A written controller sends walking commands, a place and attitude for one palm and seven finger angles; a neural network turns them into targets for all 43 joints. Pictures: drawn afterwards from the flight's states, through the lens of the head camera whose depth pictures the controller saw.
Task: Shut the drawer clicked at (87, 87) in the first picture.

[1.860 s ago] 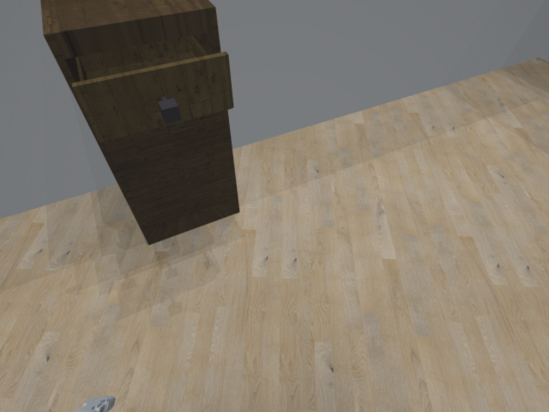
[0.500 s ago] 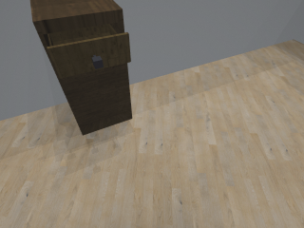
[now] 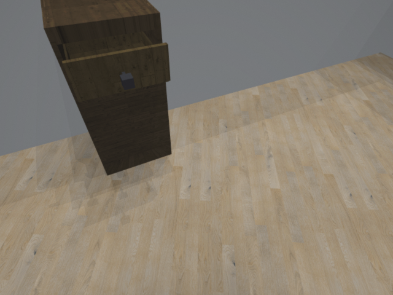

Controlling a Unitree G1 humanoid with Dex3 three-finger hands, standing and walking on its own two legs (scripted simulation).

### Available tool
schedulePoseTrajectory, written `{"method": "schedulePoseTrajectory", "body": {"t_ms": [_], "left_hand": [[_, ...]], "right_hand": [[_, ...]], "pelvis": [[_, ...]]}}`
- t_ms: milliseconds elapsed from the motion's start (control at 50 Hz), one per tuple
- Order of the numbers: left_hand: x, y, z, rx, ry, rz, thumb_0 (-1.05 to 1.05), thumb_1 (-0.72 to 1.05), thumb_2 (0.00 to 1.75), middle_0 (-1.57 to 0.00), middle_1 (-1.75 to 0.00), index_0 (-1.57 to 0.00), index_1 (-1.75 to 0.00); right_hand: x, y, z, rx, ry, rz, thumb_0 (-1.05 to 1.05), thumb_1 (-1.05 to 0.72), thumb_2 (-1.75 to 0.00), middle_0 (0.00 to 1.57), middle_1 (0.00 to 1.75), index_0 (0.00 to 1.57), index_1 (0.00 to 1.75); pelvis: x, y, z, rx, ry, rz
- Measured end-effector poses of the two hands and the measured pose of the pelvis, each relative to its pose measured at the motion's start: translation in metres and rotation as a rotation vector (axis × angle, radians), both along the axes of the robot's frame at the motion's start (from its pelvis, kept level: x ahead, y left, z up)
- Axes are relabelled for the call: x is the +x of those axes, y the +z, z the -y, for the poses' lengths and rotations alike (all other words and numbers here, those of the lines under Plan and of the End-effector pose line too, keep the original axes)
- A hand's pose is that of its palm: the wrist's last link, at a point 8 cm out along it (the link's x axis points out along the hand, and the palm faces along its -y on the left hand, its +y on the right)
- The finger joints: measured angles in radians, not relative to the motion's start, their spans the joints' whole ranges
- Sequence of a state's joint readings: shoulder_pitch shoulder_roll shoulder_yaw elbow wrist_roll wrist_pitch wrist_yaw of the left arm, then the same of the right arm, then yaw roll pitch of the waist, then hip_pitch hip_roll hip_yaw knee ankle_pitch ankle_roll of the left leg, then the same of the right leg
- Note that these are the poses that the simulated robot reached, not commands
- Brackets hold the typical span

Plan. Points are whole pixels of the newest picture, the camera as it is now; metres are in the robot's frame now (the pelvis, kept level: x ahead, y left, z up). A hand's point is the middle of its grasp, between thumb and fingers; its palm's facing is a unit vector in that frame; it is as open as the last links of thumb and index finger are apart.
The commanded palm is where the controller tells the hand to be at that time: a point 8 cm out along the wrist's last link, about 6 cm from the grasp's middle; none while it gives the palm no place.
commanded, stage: walk to a spot facing it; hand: left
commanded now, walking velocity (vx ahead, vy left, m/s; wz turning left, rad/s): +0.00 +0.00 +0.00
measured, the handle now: (126, 78) +0.84 +0.32 -0.03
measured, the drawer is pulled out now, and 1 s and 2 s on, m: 0.15 0.15 0.15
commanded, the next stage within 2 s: none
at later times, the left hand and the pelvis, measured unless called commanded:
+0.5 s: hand out of the picture +0.05 +0.17 -0.18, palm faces -0.14 -0.95 -0.29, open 7.4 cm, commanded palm none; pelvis -0.01 -0.03 -0.03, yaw -12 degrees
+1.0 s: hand out of the picture +0.14 +0.15 -0.18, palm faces -0.28 -0.94 -0.20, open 7.4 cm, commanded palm none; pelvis +0.14 -0.04 -0.01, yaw -24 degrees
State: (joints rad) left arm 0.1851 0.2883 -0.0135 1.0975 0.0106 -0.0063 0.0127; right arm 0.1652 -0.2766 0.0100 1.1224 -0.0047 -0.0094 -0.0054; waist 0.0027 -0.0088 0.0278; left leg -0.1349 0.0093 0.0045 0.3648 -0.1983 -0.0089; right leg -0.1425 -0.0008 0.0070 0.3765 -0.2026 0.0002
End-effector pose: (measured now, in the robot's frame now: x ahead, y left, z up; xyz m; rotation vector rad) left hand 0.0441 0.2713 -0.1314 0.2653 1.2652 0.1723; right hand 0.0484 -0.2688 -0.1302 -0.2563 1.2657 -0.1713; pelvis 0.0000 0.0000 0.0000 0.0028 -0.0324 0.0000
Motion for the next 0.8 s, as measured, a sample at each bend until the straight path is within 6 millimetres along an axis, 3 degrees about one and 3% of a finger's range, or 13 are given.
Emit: {"method": "schedulePoseTrajectory", "body": {"t_ms": [180, 300, 420, 500, 540, 680, 800], "left_hand": [[0.0, -0.002, 0.001, 0.001, 0.0, -0.008, 0.01, 0.91, 0.9, -0.2, -0.3, -0.2, -0.3], [-0.002, -0.01, 0.011, -0.019, -0.032, -0.055, 0.01, 0.91, 0.9, -0.2, -0.3, -0.2, -0.3], [0.002, -0.013, 0.031, -0.012, -0.074, -0.081, 0.01, 0.91, 0.9, -0.2, -0.3, -0.2, -0.3], [0.005, -0.014, 0.051, 0.002, -0.107, -0.051, 0.01, 0.91, 0.9, -0.2, -0.3, -0.2, -0.3], [0.003, -0.011, 0.06, 0.0, -0.101, -0.047, 0.01, 0.91, 0.9, -0.2, -0.3, -0.2, -0.3], [0.0, 0.006, 0.088, -0.042, -0.133, -0.109, 0.01, 0.91, 0.9, -0.2, -0.3, -0.2, -0.3], [0.022, 0.006, 0.094, -0.06, -0.166, -0.15, 0.01, 0.91, 0.9, -0.2, -0.3, -0.2, -0.3]], "right_hand": [[-0.002, -0.001, -0.001, -0.004, -0.015, 0.004, 0.01, -0.91, -0.89, 0.2, 0.3, 0.21, 0.3], [-0.015, -0.011, -0.01, 0.024, -0.082, 0.014, 0.01, -0.91, -0.9, 0.2, 0.3, 0.21, 0.3], [-0.039, -0.029, -0.006, 0.073, -0.165, 0.017, 0.01, -0.9, -0.89, 0.2, 0.3, 0.21, 0.3], [-0.05, -0.049, 0.01, 0.105, -0.21, 0.008, 0.01, -0.9, -0.89, 0.2, 0.3, 0.21, 0.3], [-0.052, -0.047, 0.017, 0.11, -0.217, -0.004, 0.01, -0.91, -0.89, 0.2, 0.3, 0.21, 0.3], [-0.028, -0.013, 0.042, 0.089, -0.267, 0.076, 0.01, -0.91, -0.9, 0.2, 0.3, 0.2, 0.3], [0.007, -0.002, 0.054, 0.053, -0.312, 0.133, 0.01, -0.91, -0.9, 0.2, 0.3, 0.2, 0.3]], "pelvis": [[-0.001, -0.001, -0.001, 0.001, -0.019, -0.002], [-0.007, -0.008, 0.0, 0.012, -0.079, -0.011], [-0.014, -0.017, 0.015, 0.042, -0.159, -0.012], [-0.012, -0.028, 0.031, 0.032, -0.204, -0.022], [-0.01, -0.025, 0.037, 0.019, -0.203, -0.019], [0.014, -0.001, 0.051, 0.038, -0.279, -0.044], [0.047, 0.001, 0.053, 0.025, -0.333, -0.058]]}}
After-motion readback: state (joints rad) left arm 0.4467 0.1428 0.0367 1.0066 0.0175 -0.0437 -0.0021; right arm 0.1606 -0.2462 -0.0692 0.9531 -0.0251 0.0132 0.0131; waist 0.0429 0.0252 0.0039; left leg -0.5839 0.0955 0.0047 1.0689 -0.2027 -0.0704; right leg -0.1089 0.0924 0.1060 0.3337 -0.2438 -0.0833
